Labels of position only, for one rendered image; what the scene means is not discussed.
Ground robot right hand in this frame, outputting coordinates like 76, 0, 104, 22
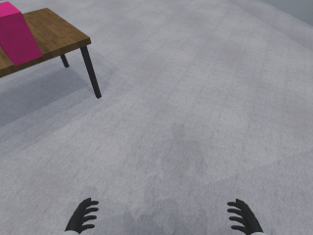
227, 199, 264, 235

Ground robot left hand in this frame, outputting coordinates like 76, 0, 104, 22
65, 198, 99, 234

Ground carton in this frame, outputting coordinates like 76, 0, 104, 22
0, 1, 43, 66

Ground table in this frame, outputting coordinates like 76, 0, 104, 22
0, 8, 102, 99

